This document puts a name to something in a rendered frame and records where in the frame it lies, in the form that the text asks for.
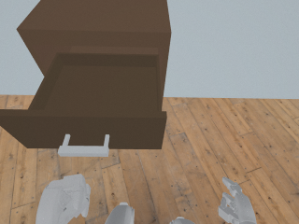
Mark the drawer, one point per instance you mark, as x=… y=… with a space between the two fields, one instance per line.
x=89 y=95

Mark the handle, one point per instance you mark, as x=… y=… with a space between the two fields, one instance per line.
x=83 y=151

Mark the left robot thigh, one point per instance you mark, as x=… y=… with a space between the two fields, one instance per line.
x=121 y=214

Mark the robot right hand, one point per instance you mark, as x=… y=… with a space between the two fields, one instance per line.
x=239 y=209

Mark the robot left hand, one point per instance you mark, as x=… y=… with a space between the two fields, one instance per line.
x=70 y=193

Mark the cabinet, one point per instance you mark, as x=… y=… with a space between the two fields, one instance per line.
x=98 y=26

